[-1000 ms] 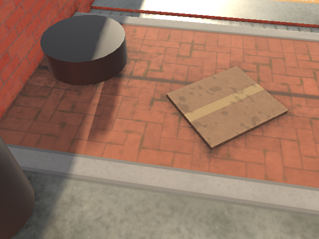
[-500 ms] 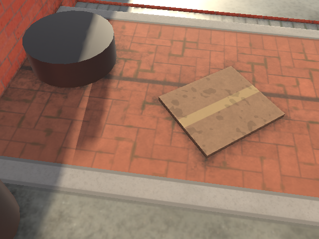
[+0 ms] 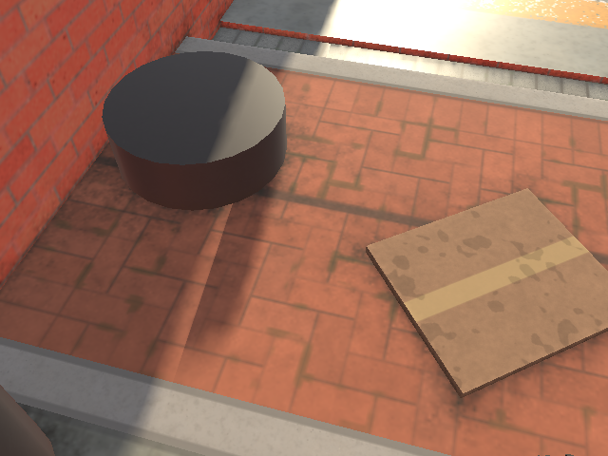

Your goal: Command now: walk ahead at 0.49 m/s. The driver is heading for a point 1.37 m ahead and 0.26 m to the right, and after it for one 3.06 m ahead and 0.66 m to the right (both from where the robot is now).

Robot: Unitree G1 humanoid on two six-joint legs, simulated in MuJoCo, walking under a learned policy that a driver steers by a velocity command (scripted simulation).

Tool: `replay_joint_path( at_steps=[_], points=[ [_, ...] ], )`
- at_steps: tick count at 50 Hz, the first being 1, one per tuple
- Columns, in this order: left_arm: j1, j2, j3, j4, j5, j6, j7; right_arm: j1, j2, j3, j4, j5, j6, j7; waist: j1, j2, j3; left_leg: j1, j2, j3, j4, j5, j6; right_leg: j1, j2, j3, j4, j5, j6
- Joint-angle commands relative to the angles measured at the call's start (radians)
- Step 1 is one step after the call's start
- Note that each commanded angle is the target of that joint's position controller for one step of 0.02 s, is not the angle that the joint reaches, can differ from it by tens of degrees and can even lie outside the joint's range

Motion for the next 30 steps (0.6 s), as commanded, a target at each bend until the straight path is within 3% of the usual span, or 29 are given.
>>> replay_joint_path(
  at_steps=[1,2,3,4,5,6,7,8,9,10,11,12,13,14,15,17,20,22,23,24,25,26,27,28,29,30],
  points=[
    [0.044,0.079,0.006,-0.009,0.021,0.015,0.024,-0.089,-0.035,0.004,-0.057,-0.004,-0.014,0.000,0.019,-0.051,0.127,0.132,-0.010,0.025,-0.127,-0.007,-0.018,-0.164,-0.165,0.153,-0.015,0.234,-0.113],
    [0.057,0.079,0.003,0.002,0.031,0.030,0.042,-0.045,-0.038,0.003,-0.035,-0.007,-0.020,-0.003,0.009,-0.040,0.125,0.142,0.012,0.000,-0.231,-0.018,-0.019,-0.095,-0.154,0.158,0.094,0.291,-0.116],
    [0.069,0.088,0.003,0.013,0.032,0.046,0.054,0.044,-0.043,0.001,-0.004,-0.015,-0.027,-0.011,-0.022,-0.027,0.097,0.199,0.021,-0.006,-0.325,-0.006,-0.017,-0.035,-0.130,0.150,0.237,0.382,-0.122],
    [0.069,0.100,0.007,0.026,0.016,0.058,0.059,0.190,-0.053,-0.004,0.046,-0.026,-0.033,-0.025,-0.080,-0.012,0.037,0.341,0.010,0.019,-0.412,0.050,-0.011,-0.034,-0.097,0.129,0.440,0.514,-0.123],
    [0.059,0.114,0.014,0.023,-0.016,0.074,0.057,0.358,-0.096,-0.022,0.102,-0.040,-0.034,-0.037,-0.154,0.026,-0.024,0.581,0.049,0.014,-0.449,0.086,-0.001,-0.171,-0.070,0.105,0.708,0.523,-0.115],
    [0.031,0.084,0.020,0.002,-0.030,0.077,0.044,0.479,-0.161,-0.043,0.137,-0.027,-0.035,-0.034,-0.194,0.125,-0.115,0.844,0.155,-0.073,-0.299,0.288,0.028,-0.434,0.026,0.073,1.031,-0.045,-0.094],
    [0.182,0.033,0.013,-0.008,-0.079,0.073,0.059,0.571,-0.187,-0.036,0.149,-0.028,-0.046,-0.022,-0.114,0.212,-0.262,1.234,0.325,-0.143,0.179,0.803,0.033,-0.775,-0.003,0.116,1.187,-0.237,-0.080],
    [0.158,0.067,0.005,0.009,-0.083,0.067,0.071,0.613,-0.175,-0.043,0.144,-0.002,-0.042,-0.015,-0.192,0.214,-0.356,1.351,0.397,-0.244,0.184,0.632,0.111,-0.985,-0.047,0.129,1.240,-0.167,-0.083],
    [0.072,0.092,0.005,-0.013,-0.053,0.073,0.071,0.578,-0.185,-0.057,0.133,0.001,-0.038,-0.029,-0.209,0.154,-0.347,1.209,0.422,-0.333,0.032,0.021,0.204,-1.068,-0.087,0.082,1.281,-0.057,-0.072],
    [-0.119,0.113,0.017,-0.060,-0.012,0.063,0.061,0.459,-0.116,-0.036,0.094,-0.007,-0.056,-0.053,-0.204,0.063,-0.259,0.983,0.406,-0.345,-0.133,-0.401,0.202,-1.067,-0.125,0.114,1.075,0.198,-0.054],
    [-0.189,0.125,0.026,-0.071,0.015,0.064,0.033,0.398,-0.071,-0.021,0.098,0.000,-0.063,-0.065,-0.166,0.026,-0.158,0.760,0.378,-0.340,-0.198,-0.448,0.191,-0.979,-0.151,0.102,0.993,0.271,-0.037],
    [-0.270,0.089,0.024,-0.113,0.015,0.077,0.003,0.355,-0.065,-0.011,0.108,0.010,-0.077,-0.074,-0.108,0.013,0.006,0.480,0.354,-0.263,-0.279,-0.319,0.172,-0.870,-0.183,0.121,0.760,0.337,0.008],
    [-0.282,0.053,0.016,-0.125,0.016,0.088,-0.021,0.337,-0.047,-0.003,0.115,0.008,-0.083,-0.077,-0.074,0.010,0.050,0.333,0.285,-0.183,-0.316,-0.289,0.150,-0.736,-0.189,0.112,0.610,0.397,0.028],
    [-0.294,0.016,0.006,-0.132,0.013,0.091,-0.035,0.332,-0.038,0.001,0.123,0.011,-0.089,-0.079,-0.058,0.049,0.064,0.246,0.227,-0.090,-0.342,-0.220,0.131,-0.637,-0.173,0.074,0.508,0.467,0.031],
    [-0.281,-0.010,-0.003,-0.141,0.006,0.089,-0.043,0.281,-0.053,-0.005,0.116,0.014,-0.093,-0.081,-0.029,0.091,0.050,0.221,0.192,-0.027,-0.338,-0.184,0.120,-0.571,-0.177,0.067,0.383,0.540,0.021],
    [-0.280,-0.018,-0.013,-0.140,-0.012,0.082,-0.052,0.260,-0.051,-0.003,0.102,0.023,-0.095,-0.071,-0.027,0.097,0.010,0.216,0.150,0.072,-0.333,-0.112,0.089,-0.426,-0.145,0.001,0.186,0.656,-0.013],
    [-0.395,0.009,-0.010,-0.183,-0.013,0.090,-0.051,0.354,-0.068,-0.009,0.127,0.035,-0.075,-0.071,-0.069,0.040,0.013,0.407,0.202,0.084,-0.329,-0.108,0.079,-0.478,-0.132,-0.040,0.119,0.607,-0.067],
    [-0.449,0.023,-0.004,-0.208,-0.008,0.090,-0.052,0.407,-0.079,-0.010,0.145,0.024,-0.056,-0.075,-0.085,0.015,0.025,0.528,0.205,0.124,-0.260,-0.001,0.069,-0.496,-0.098,-0.074,0.058,0.528,-0.102],
    [-0.431,0.035,0.002,-0.201,0.001,0.090,-0.050,0.416,-0.097,-0.013,0.150,0.012,-0.047,-0.079,-0.076,0.017,0.013,0.573,0.193,0.148,-0.178,0.080,0.064,-0.469,-0.060,-0.101,0.035,0.457,-0.118],
    [-0.372,0.047,0.011,-0.187,-0.001,0.087,-0.047,0.427,-0.116,-0.016,0.147,0.006,-0.038,-0.082,-0.052,0.017,-0.030,0.595,0.193,0.170,-0.054,0.148,0.062,-0.391,-0.022,-0.116,0.008,0.415,-0.135],
    [-0.250,0.064,0.023,-0.149,0.000,0.079,-0.041,0.424,-0.131,-0.017,0.140,0.006,-0.027,-0.083,0.000,-0.001,-0.089,0.552,0.180,0.197,0.145,0.137,0.044,-0.235,0.014,-0.110,-0.060,0.437,-0.157],
    [-0.123,0.145,0.051,-0.121,0.013,0.072,-0.027,0.433,-0.132,-0.015,0.116,0.012,-0.022,-0.081,0.051,-0.077,-0.168,0.388,0.147,0.219,0.443,-0.099,0.006,-0.033,-0.092,0.074,-0.131,0.433,-0.207],
    [-0.143,0.268,0.078,-0.152,0.008,0.081,-0.017,0.506,-0.026,0.004,0.054,0.025,-0.024,-0.063,-0.035,-0.322,-0.282,0.001,-0.067,0.202,0.864,-1.051,-0.055,0.251,-0.436,0.604,-0.179,0.716,-0.390],
    [-0.083,0.253,0.075,-0.151,-0.033,0.098,-0.012,0.365,-0.117,-0.013,0.026,0.015,-0.025,-0.066,0.029,-0.143,-0.313,-0.130,-0.087,-0.002,0.916,-1.033,-0.055,0.288,-0.427,0.711,-0.266,0.789,-0.394],
    [-0.162,0.236,0.071,-0.150,-0.033,0.101,0.002,0.308,-0.099,-0.008,-0.003,0.031,-0.029,-0.068,-0.011,-0.111,-0.178,-0.185,-0.029,-0.024,0.878,-0.937,-0.055,0.179,-0.421,0.555,-0.270,0.876,-0.361],
    [-0.220,0.191,0.061,-0.154,-0.034,0.099,0.005,0.300,-0.087,-0.004,-0.002,0.027,-0.033,-0.074,-0.054,-0.050,-0.083,-0.137,0.001,-0.024,0.778,-0.886,-0.059,0.035,-0.372,0.456,-0.276,1.020,-0.315]
  ],
)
